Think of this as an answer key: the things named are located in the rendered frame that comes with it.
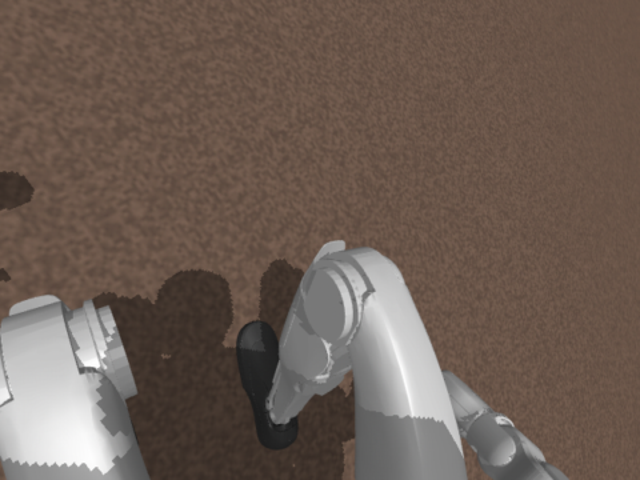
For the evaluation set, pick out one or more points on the right robot hand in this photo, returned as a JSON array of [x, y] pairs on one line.
[[467, 405]]

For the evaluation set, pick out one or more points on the right robot arm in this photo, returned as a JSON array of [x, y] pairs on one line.
[[504, 453]]

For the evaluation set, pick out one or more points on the right robot foot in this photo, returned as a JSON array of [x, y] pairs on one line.
[[257, 349]]

